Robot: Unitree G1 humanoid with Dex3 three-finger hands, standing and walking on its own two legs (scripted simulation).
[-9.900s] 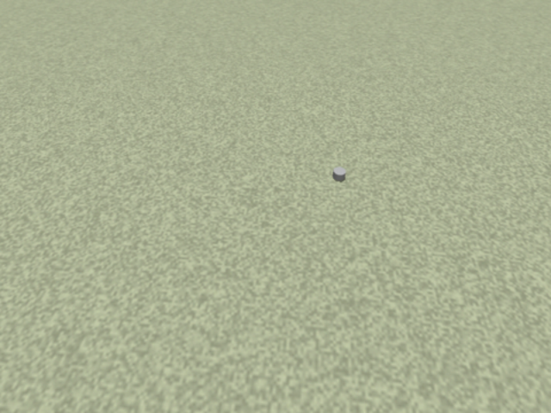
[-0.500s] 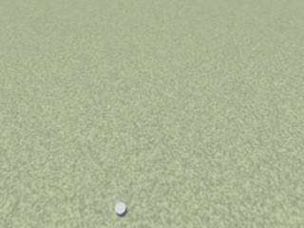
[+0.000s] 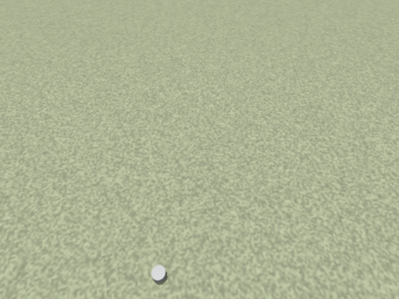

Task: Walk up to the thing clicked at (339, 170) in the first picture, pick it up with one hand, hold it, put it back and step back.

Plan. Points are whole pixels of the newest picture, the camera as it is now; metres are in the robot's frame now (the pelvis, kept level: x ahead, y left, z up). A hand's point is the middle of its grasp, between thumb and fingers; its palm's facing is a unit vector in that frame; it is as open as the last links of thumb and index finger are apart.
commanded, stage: stand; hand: left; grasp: from above
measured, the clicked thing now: (158, 273) +0.39 +0.19 -0.76
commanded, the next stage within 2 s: rise first in 0.18 s
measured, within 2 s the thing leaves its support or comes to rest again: neither
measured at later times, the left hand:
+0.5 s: hand out of the picture +0.15 +0.25 -0.17, palm faces +0.00 -0.95 -0.33, open 8.6 cm
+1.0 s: hand out of the picture +0.12 +0.26 -0.25, palm faces -0.17 -0.87 -0.45, open 14.1 cm
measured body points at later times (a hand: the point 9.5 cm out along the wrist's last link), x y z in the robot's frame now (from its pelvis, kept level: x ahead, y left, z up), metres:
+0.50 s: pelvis -0.02 -0.01 -0.02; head +0.05 +0.00 +0.43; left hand +0.15 +0.29 -0.15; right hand +0.08 -0.28 -0.14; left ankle +0.01 +0.13 -0.75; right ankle -0.03 -0.14 -0.75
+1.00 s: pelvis -0.02 +0.00 -0.10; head +0.08 +0.02 +0.34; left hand +0.13 +0.30 -0.22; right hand +0.14 -0.25 -0.20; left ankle +0.01 +0.13 -0.75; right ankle -0.03 -0.14 -0.75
